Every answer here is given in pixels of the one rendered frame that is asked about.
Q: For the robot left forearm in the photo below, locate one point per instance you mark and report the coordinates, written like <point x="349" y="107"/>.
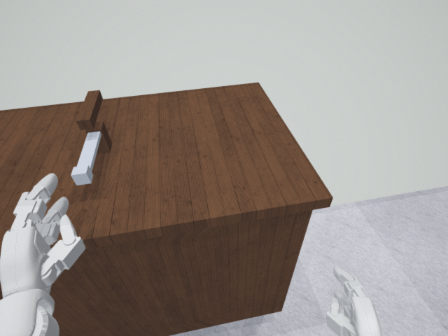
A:
<point x="28" y="313"/>

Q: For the tap lever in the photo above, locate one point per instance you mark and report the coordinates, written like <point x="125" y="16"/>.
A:
<point x="82" y="174"/>

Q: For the robot left hand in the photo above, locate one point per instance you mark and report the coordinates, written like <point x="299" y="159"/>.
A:
<point x="26" y="246"/>

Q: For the robot right hand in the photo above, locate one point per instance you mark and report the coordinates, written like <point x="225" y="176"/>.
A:
<point x="360" y="317"/>

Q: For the counter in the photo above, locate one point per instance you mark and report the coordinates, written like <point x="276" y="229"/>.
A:
<point x="195" y="217"/>

